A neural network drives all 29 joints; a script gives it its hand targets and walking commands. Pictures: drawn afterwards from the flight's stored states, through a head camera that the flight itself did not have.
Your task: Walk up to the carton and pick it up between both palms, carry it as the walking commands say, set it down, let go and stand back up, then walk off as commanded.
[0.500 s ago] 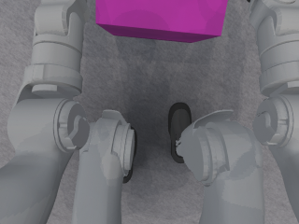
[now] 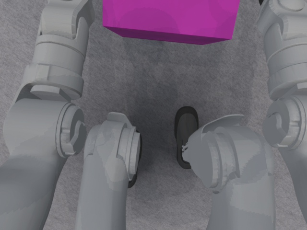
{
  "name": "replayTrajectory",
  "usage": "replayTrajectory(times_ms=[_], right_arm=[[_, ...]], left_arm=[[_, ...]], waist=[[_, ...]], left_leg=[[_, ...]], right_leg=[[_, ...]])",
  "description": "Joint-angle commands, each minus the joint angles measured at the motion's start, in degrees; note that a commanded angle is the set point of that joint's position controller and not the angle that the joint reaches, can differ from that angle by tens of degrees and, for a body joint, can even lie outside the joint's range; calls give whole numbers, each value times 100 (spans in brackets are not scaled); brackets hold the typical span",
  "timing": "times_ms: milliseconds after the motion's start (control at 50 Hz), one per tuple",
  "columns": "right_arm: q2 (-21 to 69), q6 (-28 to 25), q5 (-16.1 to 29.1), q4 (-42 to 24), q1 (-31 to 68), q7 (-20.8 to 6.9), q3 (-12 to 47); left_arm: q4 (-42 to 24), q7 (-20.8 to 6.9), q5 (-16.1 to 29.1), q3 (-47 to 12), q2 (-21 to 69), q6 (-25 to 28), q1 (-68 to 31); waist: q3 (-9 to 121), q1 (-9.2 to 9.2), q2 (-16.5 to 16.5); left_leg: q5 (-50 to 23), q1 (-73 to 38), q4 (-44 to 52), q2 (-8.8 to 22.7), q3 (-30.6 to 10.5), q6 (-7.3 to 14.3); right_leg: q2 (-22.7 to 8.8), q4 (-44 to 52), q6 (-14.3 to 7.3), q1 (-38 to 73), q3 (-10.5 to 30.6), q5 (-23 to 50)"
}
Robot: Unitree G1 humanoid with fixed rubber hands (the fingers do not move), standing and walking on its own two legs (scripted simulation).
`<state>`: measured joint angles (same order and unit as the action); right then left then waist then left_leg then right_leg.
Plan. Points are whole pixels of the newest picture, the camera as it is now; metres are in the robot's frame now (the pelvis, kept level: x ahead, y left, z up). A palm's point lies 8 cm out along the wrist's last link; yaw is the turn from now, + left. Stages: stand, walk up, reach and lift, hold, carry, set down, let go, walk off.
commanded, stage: set down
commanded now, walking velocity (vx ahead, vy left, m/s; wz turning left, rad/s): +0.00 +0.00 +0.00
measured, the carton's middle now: out of the picture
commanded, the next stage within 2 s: let go in 1.66 s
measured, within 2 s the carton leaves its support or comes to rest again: neither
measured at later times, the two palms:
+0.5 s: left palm out of the picture +0.57 +0.11 -0.16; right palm out of the picture +0.53 -0.25 -0.18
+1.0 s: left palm out of the picture +0.58 +0.11 -0.02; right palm out of the picture +0.55 -0.28 -0.02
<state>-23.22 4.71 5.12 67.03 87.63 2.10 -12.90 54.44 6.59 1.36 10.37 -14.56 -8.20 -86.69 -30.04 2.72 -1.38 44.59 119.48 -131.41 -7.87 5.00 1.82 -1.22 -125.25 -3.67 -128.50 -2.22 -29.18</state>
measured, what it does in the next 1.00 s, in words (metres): rises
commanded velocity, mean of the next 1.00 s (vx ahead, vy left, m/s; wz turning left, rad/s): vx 0.00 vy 0.00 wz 0.00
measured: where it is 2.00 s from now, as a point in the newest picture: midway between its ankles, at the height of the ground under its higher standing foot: (156, 157)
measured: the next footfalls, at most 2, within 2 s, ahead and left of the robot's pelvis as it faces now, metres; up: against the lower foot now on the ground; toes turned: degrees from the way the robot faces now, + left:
none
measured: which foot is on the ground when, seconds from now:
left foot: down 0.00-1.00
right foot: down 0.00-1.00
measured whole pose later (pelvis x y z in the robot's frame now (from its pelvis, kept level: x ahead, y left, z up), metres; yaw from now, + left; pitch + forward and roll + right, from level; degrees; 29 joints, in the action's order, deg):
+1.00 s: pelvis -0.03 +0.00 +0.09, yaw -2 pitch +32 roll +2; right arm -30.7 25.2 11.4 45.1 91.3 3.3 -10.9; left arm 36.5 10.8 7.7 8.8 -21.6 -26.9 -88.5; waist -29.3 2.7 -1.4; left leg 36.6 108.7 -112.5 -6.5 2.0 1.1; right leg 1.4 -105.7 -3.9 -115.7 -2.2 -22.6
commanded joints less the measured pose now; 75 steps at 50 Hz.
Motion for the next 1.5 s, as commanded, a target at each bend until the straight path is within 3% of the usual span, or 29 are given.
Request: replayTrajectory(times_ms=[0,60,160,180,300,320,460,520,540,600,680,720,780,800,880,900,920,980,1020,1040,1060,1080,1120,1220,1240,1300,1360,1380,1480], right_arm=[[-1554,-282,94,-246,2071,157,-107],[-1487,-232,164,-144,2002,108,-124],[-1668,-220,185,-21,1806,107,-291],[-1636,-190,198,-70,1835,93,-210],[-1583,-139,388,-457,1898,92,-177],[-1681,-146,432,-946,2114,123,-130],[-2017,309,883,-2902,2344,366,-58],[-2019,738,909,-2584,2291,405,20],[-2045,874,806,-2473,2126,394,-71],[-1931,1194,724,-2296,2159,317,56],[-2153,1434,1027,-3587,2630,301,111],[-2309,1555,1075,-4231,2871,312,61],[-2412,1889,1037,-4106,2810,319,175],[-2253,2008,1000,-3380,2708,275,245],[-1976,2053,535,-2161,2216,90,90],[-1821,2013,633,-2405,2188,30,148],[-1773,1983,630,-2018,2009,-50,191],[-1881,1913,663,-2988,2082,-60,63],[-2289,1913,705,-4248,2203,14,-101],[-2365,2005,800,-4472,2025,51,-21],[-2545,2071,760,-4811,1988,93,-121],[-2611,2145,852,-5468,1873,127,-166],[-2785,2336,805,-5342,1430,156,-288],[-2197,2543,666,-3946,1059,-68,163],[-2172,2475,585,-3642,1085,-118,56],[-1993,2357,632,-3676,1047,-171,92],[-2164,2280,511,-3794,1280,-179,-82],[-2327,2258,488,-3862,1332,-185,-233],[-2482,2418,511,-4013,1708,-138,-160]], left_arm=[[449,59,548,-266,-982,111,-1629],[324,65,451,-176,-1153,117,-1617],[-23,137,567,-200,-1450,189,-1795],[-6,102,567,-176,-1473,179,-1784],[-422,147,705,-268,-1570,167,-1830],[-700,156,838,-314,-1519,114,-1928],[-2329,474,1373,-668,-1618,-359,-2207],[-2261,581,1266,-476,-1736,-731,-2297],[-2272,610,1256,-474,-1607,-885,-2219],[-2042,630,1133,-259,-1783,-1195,-2195],[-3384,684,1179,-88,-1997,-1385,-2732],[-3913,686,1222,-95,-2074,-1504,-2901],[-3267,653,1211,18,-2159,-1862,-2537],[-2300,570,1145,27,-2131,-1951,-2354],[-1589,325,840,324,-2291,-1904,-2136],[-2070,277,878,227,-2206,-1841,-2229],[-1737,229,908,167,-2142,-1821,-2081],[-2409,133,921,115,-2115,-1737,-2191],[-3513,183,1102,-7,-2170,-1789,-2323],[-3781,226,1092,119,-2362,-1846,-2146],[-3866,242,1173,95,-2394,-1932,-2025],[-4763,263,1248,119,-2447,-1969,-2220],[-4643,277,1218,161,-2443,-2137,-1936],[-2706,111,890,216,-2040,-2347,-864],[-2453,84,894,153,-2009,-2296,-996],[-2406,31,793,313,-2002,-2146,-911],[-2714,74,789,323,-2031,-2088,-1183],[-2863,97,865,207,-1988,-2105,-1303],[-3121,145,979,205,-2110,-2295,-1671]], waist=[[6057,386,64],[6055,169,19],[6393,323,-27],[6437,186,38],[7167,156,32],[7769,290,273],[10992,420,198],[10989,198,181],[11081,356,204],[10872,178,357],[12125,1,376],[12744,78,349],[12871,57,792],[11756,-60,803],[10714,-137,792],[11159,-208,612],[10967,-116,674],[12021,-149,544],[13749,71,458],[14113,-73,479],[14247,77,666],[15087,182,545],[14945,283,457],[12863,-249,593],[12505,-139,543],[12693,-338,619],[13116,-281,563],[13345,-95,463],[13620,-98,511]], left_leg=[[-2099,-396,1157,454,-865,-320],[-2083,-327,1202,437,-767,-313],[-2296,-678,1204,505,-835,-317],[-2284,-702,1160,483,-786,-311],[-2523,-928,1170,474,-729,-284],[-2569,-1063,1204,461,-795,-263],[-2977,-2901,1514,290,-670,-155],[-2367,-2717,1773,291,-502,-171],[-2253,-2873,1956,305,-526,-191],[-1802,-2858,2239,328,-476,-141],[-2105,-3405,2457,294,-415,-73],[-2241,-3726,2632,288,-397,-63],[-2018,-3371,2921,279,-318,-58],[-1519,-2749,3074,299,-296,-11],[-1178,-2314,3575,268,-344,-31],[-1433,-2719,3664,253,-351,-38],[-1496,-2642,3721,277,-379,-46],[-2008,-3173,3831,231,-353,-48],[-2757,-4106,3922,186,-304,-110],[-2916,-4195,3944,191,-255,-112],[-2888,-4125,4030,185,-281,-84],[-3236,-4569,4081,168,-213,-128],[-3271,-4613,4318,196,-179,-165],[-2865,-4293,5119,296,-276,-150],[-2785,-4290,5277,299,-302,-148],[-3052,-4441,5600,286,-304,-159],[-3041,-5100,5993,279,-337,-201],[-3223,-5599,6137,267,-393,-233],[-2991,-6219,6679,344,-412,-263]], right_leg=[[65,82,75,4847,896,2730],[66,63,115,4779,899,2725],[34,6,114,4704,818,2743],[38,60,119,4821,873,2739],[78,40,120,5216,834,3081],[49,4,123,5739,782,3279],[221,397,76,7242,512,3694],[265,673,69,7291,509,3167],[265,816,56,7225,414,2937],[241,1115,29,7062,424,2244],[294,1400,-1,7907,522,2590],[335,1569,1,8326,524,2846],[322,1942,107,8998,667,2723],[275,2130,113,8524,722,2105],[247,2677,91,8036,883,1246],[254,2755,78,8400,940,1578],[292,2741,91,8222,828,1736],[314,2950,113,9119,932,2507],[382,2991,118,10148,821,3512],[383,3034,108,10661,920,3871],[418,3093,125,10944,902,3976],[424,3191,138,11622,943,4552],[440,3373,158,11664,885,4651],[344,4108,178,10376,848,3466],[345,4277,156,10133,784,3271],[316,4576,221,10735,906,3689],[372,4901,213,11058,767,3623],[412,4971,210,10890,608,3681],[370,5588,220,11336,652,3285]])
